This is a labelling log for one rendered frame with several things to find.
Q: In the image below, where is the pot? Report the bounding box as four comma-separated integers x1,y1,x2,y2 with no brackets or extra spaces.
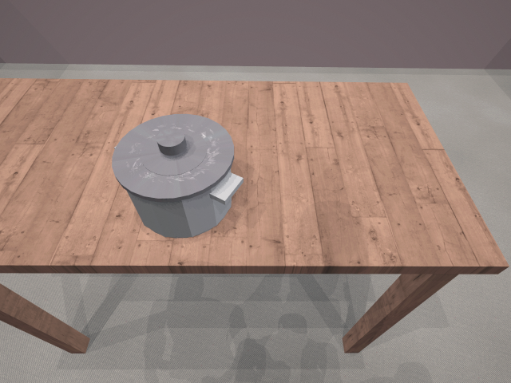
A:
114,148,244,238

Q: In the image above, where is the table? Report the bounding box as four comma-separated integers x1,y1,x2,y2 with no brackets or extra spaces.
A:
0,78,509,353

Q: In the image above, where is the lid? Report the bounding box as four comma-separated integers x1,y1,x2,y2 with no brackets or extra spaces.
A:
112,114,234,202

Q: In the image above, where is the knob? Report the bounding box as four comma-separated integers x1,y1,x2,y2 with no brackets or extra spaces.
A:
156,128,187,156

